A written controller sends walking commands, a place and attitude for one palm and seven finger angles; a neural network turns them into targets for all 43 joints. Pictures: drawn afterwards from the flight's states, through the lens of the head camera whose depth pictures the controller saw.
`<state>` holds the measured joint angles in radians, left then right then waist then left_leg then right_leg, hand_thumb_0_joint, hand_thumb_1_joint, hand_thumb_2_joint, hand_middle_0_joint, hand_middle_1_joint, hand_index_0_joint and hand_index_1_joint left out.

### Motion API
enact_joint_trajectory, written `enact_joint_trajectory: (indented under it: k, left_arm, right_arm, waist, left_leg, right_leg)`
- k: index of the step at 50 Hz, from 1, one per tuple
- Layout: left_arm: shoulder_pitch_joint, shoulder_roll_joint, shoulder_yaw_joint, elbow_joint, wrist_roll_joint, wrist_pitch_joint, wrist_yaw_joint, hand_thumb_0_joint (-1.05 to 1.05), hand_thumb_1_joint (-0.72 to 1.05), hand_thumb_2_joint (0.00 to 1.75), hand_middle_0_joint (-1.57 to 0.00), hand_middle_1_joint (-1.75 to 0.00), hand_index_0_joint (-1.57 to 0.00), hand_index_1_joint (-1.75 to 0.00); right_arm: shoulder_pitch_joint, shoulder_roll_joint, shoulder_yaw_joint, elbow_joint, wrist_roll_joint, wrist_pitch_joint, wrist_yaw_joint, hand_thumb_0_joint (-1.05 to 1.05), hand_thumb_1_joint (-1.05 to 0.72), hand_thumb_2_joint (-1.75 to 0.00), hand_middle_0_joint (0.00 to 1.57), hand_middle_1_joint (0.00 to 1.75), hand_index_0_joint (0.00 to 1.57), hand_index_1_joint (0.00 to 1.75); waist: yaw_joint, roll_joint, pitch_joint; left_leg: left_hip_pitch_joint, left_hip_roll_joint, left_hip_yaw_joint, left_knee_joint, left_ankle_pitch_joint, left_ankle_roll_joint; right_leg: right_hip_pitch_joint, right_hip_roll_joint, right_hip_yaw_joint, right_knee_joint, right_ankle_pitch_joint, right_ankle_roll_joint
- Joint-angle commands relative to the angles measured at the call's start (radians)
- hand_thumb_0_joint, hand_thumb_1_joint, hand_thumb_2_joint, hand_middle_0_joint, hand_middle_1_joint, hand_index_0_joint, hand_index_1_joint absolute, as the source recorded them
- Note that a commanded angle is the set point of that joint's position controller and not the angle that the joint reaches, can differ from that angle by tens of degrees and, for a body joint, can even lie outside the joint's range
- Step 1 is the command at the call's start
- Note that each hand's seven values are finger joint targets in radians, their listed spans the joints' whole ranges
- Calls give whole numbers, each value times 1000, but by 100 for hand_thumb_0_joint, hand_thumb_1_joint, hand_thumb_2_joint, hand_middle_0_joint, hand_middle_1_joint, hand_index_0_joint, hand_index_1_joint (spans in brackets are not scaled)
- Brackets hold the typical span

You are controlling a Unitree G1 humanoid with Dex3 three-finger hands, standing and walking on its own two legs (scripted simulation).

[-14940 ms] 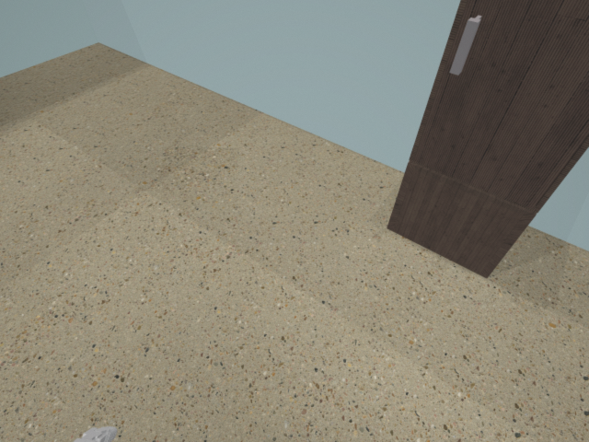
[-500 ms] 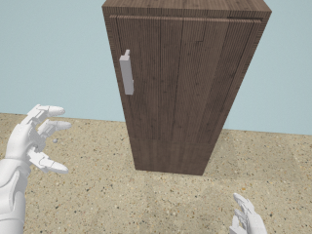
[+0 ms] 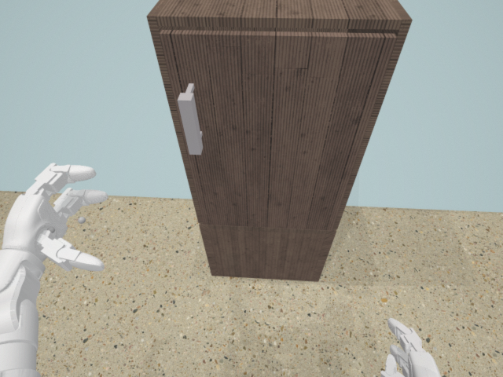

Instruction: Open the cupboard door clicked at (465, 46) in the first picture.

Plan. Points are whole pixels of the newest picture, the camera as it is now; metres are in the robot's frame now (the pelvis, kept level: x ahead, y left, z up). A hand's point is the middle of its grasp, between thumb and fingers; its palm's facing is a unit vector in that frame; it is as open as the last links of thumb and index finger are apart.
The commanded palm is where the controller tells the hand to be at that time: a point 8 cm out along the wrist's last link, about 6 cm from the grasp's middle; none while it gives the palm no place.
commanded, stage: raise the hand with hooked fingers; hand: left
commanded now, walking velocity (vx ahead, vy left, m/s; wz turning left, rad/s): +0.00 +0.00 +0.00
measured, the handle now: (193, 119) +0.58 +0.18 +0.09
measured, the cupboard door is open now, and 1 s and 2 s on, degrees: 0 0 0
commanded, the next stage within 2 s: move the hooked fingers beside the handle in 0.10 s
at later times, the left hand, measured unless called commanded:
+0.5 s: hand (99, 199) +0.33 +0.27 +0.12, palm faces +0.03 -1.00 -0.03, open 14.0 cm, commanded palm +0.31 +0.31 +0.12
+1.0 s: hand (119, 171) +0.40 +0.26 +0.11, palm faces +0.03 -1.00 -0.01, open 14.0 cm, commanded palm +0.38 +0.31 +0.11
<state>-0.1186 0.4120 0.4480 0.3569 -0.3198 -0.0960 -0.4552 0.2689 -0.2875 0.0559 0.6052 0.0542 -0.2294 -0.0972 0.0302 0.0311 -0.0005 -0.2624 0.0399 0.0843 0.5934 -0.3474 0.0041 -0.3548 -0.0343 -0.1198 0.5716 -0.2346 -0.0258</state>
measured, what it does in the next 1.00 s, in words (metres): stands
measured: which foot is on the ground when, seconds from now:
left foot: down 0.00-1.00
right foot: down 0.00-1.00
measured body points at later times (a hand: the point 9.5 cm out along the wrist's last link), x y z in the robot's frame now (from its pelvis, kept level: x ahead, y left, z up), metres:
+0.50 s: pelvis -0.01 +0.00 +0.00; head +0.01 -0.01 +0.45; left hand +0.32 +0.32 +0.12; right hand +0.15 -0.24 -0.09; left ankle -0.02 +0.11 -0.73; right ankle +0.04 -0.10 -0.73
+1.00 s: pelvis +0.00 +0.01 -0.01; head +0.05 +0.01 +0.44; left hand +0.39 +0.32 +0.12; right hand +0.09 -0.26 -0.11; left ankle -0.02 +0.11 -0.73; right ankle +0.04 -0.10 -0.73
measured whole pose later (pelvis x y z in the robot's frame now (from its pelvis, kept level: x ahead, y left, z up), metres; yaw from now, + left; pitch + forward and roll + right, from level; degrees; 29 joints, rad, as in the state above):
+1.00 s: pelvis +0.00 +0.01 -0.01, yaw -1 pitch +7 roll +0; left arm -0.56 0.49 0.42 0.83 -0.23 -0.20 -0.43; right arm 0.34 -0.30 0.05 0.63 0.04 -0.14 -0.08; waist -0.04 0.01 -0.02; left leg -0.41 0.03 0.09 0.66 -0.36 0.02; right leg -0.50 -0.04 -0.10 0.62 -0.23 -0.02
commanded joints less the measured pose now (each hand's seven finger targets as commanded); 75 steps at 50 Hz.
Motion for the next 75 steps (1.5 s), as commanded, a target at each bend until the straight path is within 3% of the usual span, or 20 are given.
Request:
enact_joint_trajectory:
  k: [1,10,13,17,20,22,29,31,33,44,48,53,54,58,63,65,68,70,73,75]
  left_arm:
    - [-278,286,88,-227,-28,-72,-7,0,-50,30,-30,-120,-30,-120]
    - [-277,274,77,-165,-35,-53,-20,0,-50,30,-30,-120,-30,-120]
    - [-417,292,58,-127,-25,-65,-16,0,-50,30,-30,-120,-30,-120]
    - [-533,281,16,-90,2,-92,-4,0,-50,30,-30,-120,-30,-120]
    - [-589,303,16,-10,12,-96,1,0,-50,30,-30,-120,-30,-120]
    - [-570,305,23,19,19,-101,5,0,-50,30,-30,-120,-30,-120]
    - [-597,382,83,117,29,-108,14,0,-50,30,-30,-120,-30,-120]
    - [-626,349,52,99,36,-121,15,0,-50,30,-30,-120,-30,-120]
    - [-638,323,30,87,31,-127,15,0,-50,30,-30,-120,-30,-120]
    - [-784,394,62,205,58,-153,30,0,-50,30,-30,-120,-30,-120]
    - [-886,353,2,236,67,-182,21,0,-50,30,-30,-120,-30,-120]
    - [-948,335,-21,372,77,-176,29,0,-50,30,-30,-120,-30,-120]
    - [-949,377,11,388,85,-177,36,0,-50,30,-30,-120,-30,-120]
    - [-973,368,0,390,101,-197,54,0,-50,30,-30,-120,-30,-120]
    - [-1032,402,21,438,116,-220,77,0,-50,30,-30,-120,-30,-120]
    - [-1083,377,-9,447,132,-228,80,0,-50,30,-30,-120,-30,-120]
    - [-1135,393,-9,511,144,-232,90,0,-50,30,-30,-120,-30,-120]
    - [-1181,439,16,534,155,-241,93,0,-50,30,-30,-120,-30,-120]
    - [-1200,429,3,527,163,-262,92,0,-50,30,-30,-120,-30,-120]
    - [-1209,448,22,598,163,-257,93,0,-50,30,-30,-120,-30,-120]
  right_arm:
    - [-71,-125,-45,-144,1,-62,-16,0,-90,-90,20,30,20,30]
    - [-79,-128,-41,-145,4,-64,-17,0,-90,-90,20,30,20,30]
    - [-75,-134,-38,-127,5,-61,-26,0,-90,-90,20,30,20,30]
    - [-61,-132,-39,-116,6,-65,-35,0,-90,-90,20,30,20,30]
    - [-45,-139,-38,-102,5,-57,-34,0,-90,-90,20,30,20,30]
    - [-38,-139,-40,-107,4,-53,-30,0,-90,-90,20,30,20,30]
    - [-2,-153,-48,-125,-3,-19,-5,0,-90,-90,20,30,20,30]
    - [10,-149,-49,-126,-4,-11,-1,0,-90,-90,20,30,20,30]
    - [22,-152,-52,-132,-6,-7,4,0,-90,-90,20,30,20,30]
    - [77,-165,-60,-96,-11,39,5,0,-90,-90,20,30,20,30]
    - [96,-164,-61,-89,-11,48,5,0,-90,-90,20,30,20,30]
    - [125,-171,-62,-67,-13,69,9,0,-90,-90,20,30,20,30]
    - [132,-175,-64,-64,-14,74,11,0,-90,-90,20,30,20,30]
    - [148,-171,-64,-74,-20,92,23,0,-90,-90,20,30,20,30]
    - [173,-175,-69,-68,-22,117,27,0,-90,-90,20,30,20,30]
    - [178,-169,-67,-62,-23,123,31,0,-90,-90,20,30,20,30]
    - [197,-174,-64,-50,-26,137,29,0,-90,-90,20,30,20,30]
    - [215,-180,-68,-38,-29,143,27,0,-90,-90,20,30,20,30]
    - [228,-176,-68,-42,-34,151,30,0,-90,-90,20,30,20,30]
    - [246,-181,-68,-24,-36,159,34,0,-90,-90,20,30,20,30]
  waist:
    - [-2,42,-225]
    - [-2,2,-189]
    - [-29,-13,-152]
    - [-42,48,-216]
    - [-50,16,-223]
    - [-33,46,-252]
    - [-14,7,-308]
    - [-23,58,-318]
    - [-32,13,-322]
    - [-57,19,-335]
    - [-80,56,-361]
    - [-99,14,-338]
    - [-90,-5,-354]
    - [-86,36,-397]
    - [-100,-3,-415]
    - [-109,63,-412]
    - [-134,31,-378]
    - [-142,21,-412]
    - [-141,72,-466]
    - [-151,33,-434]
  left_leg:
    - [-27,-36,-68,-104,210,18]
    - [-62,-37,-70,-104,159,18]
    - [-76,-34,-76,-96,111,17]
    - [-52,-38,-80,-94,115,17]
    - [-76,-37,-83,-87,117,17]
    - [-72,-39,-82,-85,145,13]
    - [-129,-38,-71,-67,207,14]
    - [-106,-37,-68,-65,248,11]
    - [-93,-31,-74,-60,270,13]
    - [-143,-32,-67,-49,229,17]
    - [-111,-30,-76,-35,239,16]
    - [-139,-28,-83,-23,236,15]
    - [-152,-27,-86,-22,235,15]
    - [-138,-26,-85,-6,304,11]
    - [-157,-21,-87,3,295,16]
    - [-150,-24,-85,3,291,12]
    - [-184,-24,-88,9,259,18]
    - [-192,-23,-91,14,247,19]
    - [-167,-24,-93,28,297,16]
    - [-201,-20,-92,31,272,17]
  right_leg:
    - [190,20,91,-71,150,2]
    - [170,16,101,-83,86,5]
    - [130,17,112,-94,17,6]
    - [122,14,105,-78,26,3]
    - [124,13,108,-71,39,4]
    - [134,12,101,-56,74,-1]
    - [180,13,109,-18,169,-3]
    - [165,15,102,-9,216,-5]
    - [154,24,97,-3,236,-6]
    - [136,21,110,2,218,0]
    - [93,29,101,12,209,-6]
    - [49,31,91,19,205,-3]
    - [59,29,91,23,206,-1]
    - [62,33,90,44,256,-6]
    - [58,37,92,51,256,0]
    - [33,36,93,50,247,0]
    - [12,39,93,49,229,2]
    - [19,38,97,51,226,5]
    - [21,41,97,67,258,1]
    - [10,42,97,60,250,5]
